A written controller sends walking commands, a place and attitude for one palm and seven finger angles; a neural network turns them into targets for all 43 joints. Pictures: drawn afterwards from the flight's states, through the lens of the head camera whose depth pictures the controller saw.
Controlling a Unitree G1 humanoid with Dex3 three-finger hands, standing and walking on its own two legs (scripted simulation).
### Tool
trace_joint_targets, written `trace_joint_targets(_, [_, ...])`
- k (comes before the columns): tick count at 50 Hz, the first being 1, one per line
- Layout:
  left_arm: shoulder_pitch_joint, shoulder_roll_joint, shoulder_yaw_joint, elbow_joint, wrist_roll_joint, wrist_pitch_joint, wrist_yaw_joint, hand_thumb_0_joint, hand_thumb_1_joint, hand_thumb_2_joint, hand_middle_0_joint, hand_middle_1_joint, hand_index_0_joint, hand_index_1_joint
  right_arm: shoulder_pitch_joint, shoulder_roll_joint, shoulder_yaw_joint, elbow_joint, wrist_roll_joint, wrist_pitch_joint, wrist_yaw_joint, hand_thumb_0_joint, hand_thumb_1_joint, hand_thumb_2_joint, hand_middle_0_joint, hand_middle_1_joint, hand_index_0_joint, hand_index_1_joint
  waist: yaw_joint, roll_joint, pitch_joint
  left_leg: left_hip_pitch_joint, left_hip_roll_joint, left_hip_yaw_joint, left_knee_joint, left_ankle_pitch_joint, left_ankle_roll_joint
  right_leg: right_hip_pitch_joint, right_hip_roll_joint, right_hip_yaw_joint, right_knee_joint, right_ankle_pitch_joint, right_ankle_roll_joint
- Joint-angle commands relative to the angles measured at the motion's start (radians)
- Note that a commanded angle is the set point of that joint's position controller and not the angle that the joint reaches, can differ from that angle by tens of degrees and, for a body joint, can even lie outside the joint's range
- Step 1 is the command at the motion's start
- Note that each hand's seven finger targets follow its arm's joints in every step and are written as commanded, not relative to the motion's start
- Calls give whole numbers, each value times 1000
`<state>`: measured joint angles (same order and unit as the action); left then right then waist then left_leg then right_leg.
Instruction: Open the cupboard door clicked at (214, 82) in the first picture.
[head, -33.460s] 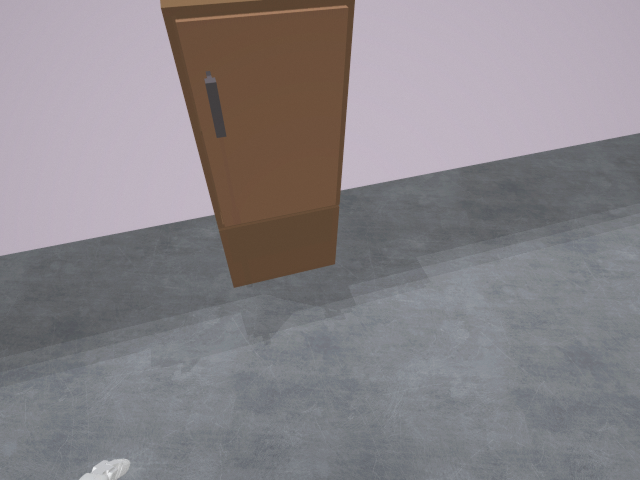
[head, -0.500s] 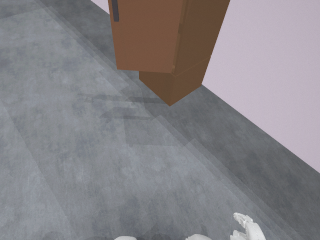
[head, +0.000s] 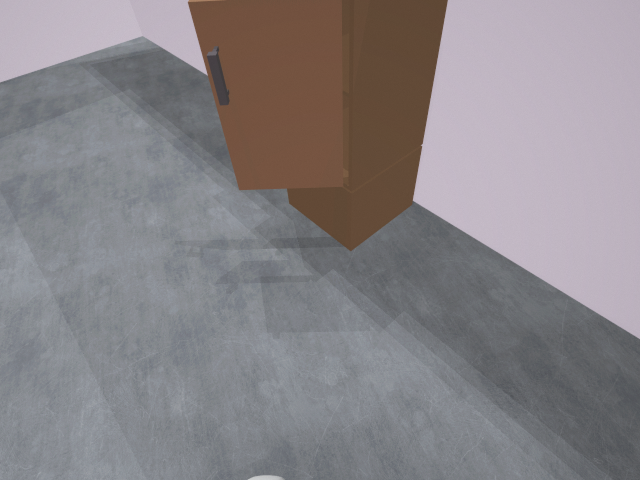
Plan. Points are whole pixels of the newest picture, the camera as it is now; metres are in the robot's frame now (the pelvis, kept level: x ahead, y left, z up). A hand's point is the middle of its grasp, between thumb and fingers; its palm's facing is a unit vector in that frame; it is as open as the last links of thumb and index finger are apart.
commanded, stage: take the last steps up to it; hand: left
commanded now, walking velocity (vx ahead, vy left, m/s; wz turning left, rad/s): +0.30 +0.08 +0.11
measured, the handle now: (220, 75) +1.05 +0.31 +0.01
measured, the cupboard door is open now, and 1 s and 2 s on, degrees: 48 48 48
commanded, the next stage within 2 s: come to a stop and stand still in 1.22 s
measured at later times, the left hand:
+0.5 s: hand out of the picture +0.05 +0.21 -0.18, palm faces +0.18 -0.98 -0.12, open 7.4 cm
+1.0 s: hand (222, 304) +0.46 +0.23 -0.17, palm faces -0.09 -0.98 -0.16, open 7.4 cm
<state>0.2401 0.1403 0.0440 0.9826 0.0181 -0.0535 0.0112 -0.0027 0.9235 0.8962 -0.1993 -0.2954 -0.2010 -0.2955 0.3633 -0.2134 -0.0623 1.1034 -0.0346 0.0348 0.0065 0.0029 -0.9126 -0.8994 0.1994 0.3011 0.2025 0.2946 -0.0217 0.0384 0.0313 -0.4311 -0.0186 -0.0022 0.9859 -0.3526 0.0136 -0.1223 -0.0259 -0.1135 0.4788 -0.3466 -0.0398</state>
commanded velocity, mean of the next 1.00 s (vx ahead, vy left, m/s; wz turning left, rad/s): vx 0.29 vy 0.01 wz -0.03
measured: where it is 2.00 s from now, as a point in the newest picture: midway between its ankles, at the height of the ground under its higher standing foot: (332, 412)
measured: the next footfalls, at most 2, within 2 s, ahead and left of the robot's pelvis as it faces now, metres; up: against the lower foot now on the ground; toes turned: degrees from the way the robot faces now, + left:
left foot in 0.38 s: +0.25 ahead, +0.15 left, +0.00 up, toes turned +10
right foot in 1.02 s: +0.43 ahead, -0.05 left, +0.00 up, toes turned -9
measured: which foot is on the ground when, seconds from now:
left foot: up 0.00-0.36, down 0.38-1.00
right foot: down 0.00-0.38, up 0.40-1.00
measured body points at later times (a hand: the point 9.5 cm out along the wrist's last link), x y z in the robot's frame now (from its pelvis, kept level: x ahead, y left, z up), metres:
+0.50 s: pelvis +0.17 +0.07 -0.01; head +0.20 +0.09 +0.43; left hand +0.05 +0.26 -0.17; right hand +0.29 -0.14 -0.15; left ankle +0.21 +0.14 -0.74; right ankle +0.04 -0.06 -0.64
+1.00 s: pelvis +0.34 +0.06 -0.01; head +0.39 +0.06 +0.44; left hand +0.46 +0.28 -0.16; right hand +0.20 -0.12 -0.15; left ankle +0.21 +0.14 -0.74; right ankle +0.40 -0.04 -0.73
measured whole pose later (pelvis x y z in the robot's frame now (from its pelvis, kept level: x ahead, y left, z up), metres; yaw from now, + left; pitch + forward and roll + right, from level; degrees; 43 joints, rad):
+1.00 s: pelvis +0.34 +0.06 -0.01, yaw -1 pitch +1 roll +0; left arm 0.09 0.17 0.04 1.00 0.02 -0.02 -0.02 0.00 0.91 0.90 -0.19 -0.29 -0.19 -0.29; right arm 0.50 -0.09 -0.01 1.17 -0.03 -0.05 -0.03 0.00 -0.91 -0.90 0.20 0.30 0.20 0.29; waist -0.07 0.00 0.08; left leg 0.01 0.01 0.21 0.38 -0.41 0.03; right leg -0.41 -0.04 -0.13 0.60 -0.21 -0.05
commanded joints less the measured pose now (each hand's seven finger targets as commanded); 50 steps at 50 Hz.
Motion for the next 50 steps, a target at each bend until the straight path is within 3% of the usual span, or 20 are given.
trace_joint_targets(1, [151, 80, -3, 33, -8, -27, 4, 0, 900, 900, -200, -300, -200, -300, -60, -9, -6, -63, 7, -39, 10, 0, -900, -900, 200, 300, 200, 300, 23, -180, 149, -252, 69, -16, 132, 160, -31, 50, -247, 129, -302, 392, -4])
trace_joint_targets(3, [192, 85, -6, 58, -7, -36, 10, 0, 900, 900, -200, -300, -200, -300, -63, -1, -4, -54, 12, -32, 11, 0, -900, -900, 200, 300, 200, 300, 22, -168, 110, -247, 75, 3, 102, 179, -40, 106, -241, 64, -266, 614, 5])
trace_joint_targets(10, [286, 103, -13, 131, 0, -37, 18, 0, 900, 900, -200, -300, -200, -300, -228, 13, 10, -97, 18, -39, 21, 0, -900, -900, 200, 300, 200, 300, 57, -186, 115, -270, 70, 73, -110, 186, -28, 203, -259, 46, -246, 729, -50])
trace_joint_targets(13, [306, 108, -12, 161, 6, -29, 23, 0, 900, 900, -200, -300, -200, -300, -298, 23, 18, -116, 18, -51, 25, 0, -900, -900, 200, 300, 200, 300, 66, -215, 131, -206, 55, 106, -236, 144, -6, 208, -279, 45, -222, 766, -70])
trace_joint_targets(15, [299, 121, -8, 169, 7, -26, 23, 0, 900, 900, -200, -300, -200, -300, -288, 23, 19, -115, 18, -61, 20, 0, -900, -900, 200, 300, 200, 300, 46, -219, 117, -84, 14, 140, -305, 99, 19, 177, -281, 32, -149, 901, -70])
trace_joint_targets(17, [265, 139, -1, 167, 4, -26, 21, 0, 900, 900, -200, -300, -200, -300, -125, -3, 10, -65, 13, -74, 5, 0, -900, -900, 200, 300, 200, 300, -37, -213, 29, 186, -44, 175, -416, 127, 46, 95, -249, -3, 51, 1005, -45])
trace_joint_targets(18, [249, 137, 1, 156, -2, -25, 19, 0, 900, 900, -200, -300, -200, -300, 27, -51, -2, -28, 8, -78, -4, 0, -900, -900, 200, 300, 200, 300, -106, -158, -66, 407, -5, 131, -478, 200, 64, -2, -224, -23, 242, 844, -26])
trace_joint_targets(19, [303, 88, -3, 138, -15, -21, 11, 0, 900, 900, -200, -300, -200, -300, 138, -163, -27, -11, -6, -88, -17, 0, -900, -900, 200, 300, 200, 300, -125, 49, -225, 672, 250, -182, -481, 309, 151, -232, -96, -64, 518, 371, 21])
trace_joint_targets(20, [277, 38, -17, 109, -21, -23, 8, 0, 900, 900, -200, -300, -200, -300, 205, -221, -43, -1, 4, -82, -31, 0, -900, -900, 200, 300, 200, 300, -125, 164, -297, 751, 424, -440, -594, 473, 239, -393, 1, 9, 782, -206, 21])
trace_joint_targets(21, [212, 52, -6, 91, -15, -14, 18, 0, 900, 900, -200, -300, -200, -300, 146, -207, -40, -7, 15, -74, -34, 0, -900, -900, 200, 300, 200, 300, -97, 68, -215, 649, 451, -385, -635, 464, 252, -448, -43, 99, 897, -205, -5])
trace_joint_targets(22, [151, 56, -3, 78, -12, -8, 17, 0, 900, 900, -200, -300, -200, -300, 60, -161, -32, -37, 15, -83, -35, 0, -900, -900, 200, 300, 200, 300, -68, 30, -124, 469, 417, -326, -688, 324, 223, -461, -76, 106, 935, -131, 2])
trace_joint_targets(24, [157, 32, 8, 95, 6, 11, 1, 0, 900, 900, -200, -300, -200, -300, -53, -64, 0, -74, 13, -98, -38, 0, -900, -900, 200, 300, 200, 300, -6, 22, 43, 249, 350, -173, -756, 232, 154, -439, -121, 130, 861, 0, 17])
trace_joint_targets(28, [208, -4, 10, 100, 12, 40, -8, 0, 900, 900, -200, -300, -200, -300, -40, -26, 14, -65, 17, -119, -37, 0, -900, -900, 200, 300, 200, 300, 52, 32, 42, 199, 285, -29, -806, 335, 125, -413, -109, 114, 753, 100, 44])
trace_joint_targets(35, [35, 45, 28, 18, 8, 59, -23, 0, 900, 900, -200, -300, -200, -300, 22, -25, 18, -61, 18, -119, -40, 0, -900, -900, 200, 300, 200, 300, 40, 27, 86, 290, 284, -1, -840, 358, 103, -566, -108, 128, 609, 256, 61])
trace_joint_targets(38, [-47, 51, 20, -10, 7, 52, -26, 0, 900, 900, -200, -300, -200, -300, 88, -28, 23, -37, 15, -121, -45, 0, -900, -900, 200, 300, 200, 300, 19, 5, 79, 395, 284, 9, -802, 560, 94, -596, -90, 92, 520, 252, 53])
trace_joint_targets(43, [-188, 49, -1, -59, 4, 35, -31, 0, 900, 900, -200, -300, -200, -300, 188, -35, 25, 13, 1, -114, -44, 0, -900, -900, 200, 300, 200, 300, -35, 22, 71, 498, 303, 33, -739, 717, 126, -539, -71, 30, 297, 171, 23])
trace_joint_targets(45, [-209, 51, -7, -66, 3, 28, -32, 0, 900, 900, -200, -300, -200, -300, 208, -39, 25, 30, -2, -108, -44, 0, -900, -900, 200, 300, 200, 300, -44, 52, 59, 517, 299, 47, -704, 761, 126, -475, -49, 3, 215, 123, 7])
trace_joint_targets(47, [-162, 66, -5, -53, 1, 18, -28, 0, 900, 900, -200, -300, -200, -300, 205, -49, 22, 41, 1, -102, -44, 0, -900, -900, 200, 300, 200, 300, -20, 46, 28, 514, 297, 53, -622, 881, 119, -354, -8, -28, 134, 64, -14])
trace_joint_targets(49, [34, 96, 9, 11, 2, 4, -24, 0, 900, 900, -200, -300, -200, -300, 165, -54, 20, 41, 15, -101, -43, 0, -900, -900, 200, 300, 200, 300, 73, 25, -71, 416, 249, 89, -417, 899, 77, -42, 17, -33, 10, 198, -33])
trace_joint_targets(50, [185, 156, 30, 58, 4, -7, -15, 0, 900, 900, -200, -300, -200, -300, 135, -38, 20, 23, 28, -106, -36, 0, -900, -900, 200, 300, 200, 300, 136, -50, -158, 199, 194, 121, -230, 701, 44, 248, -96, 100, 23, 356, -79])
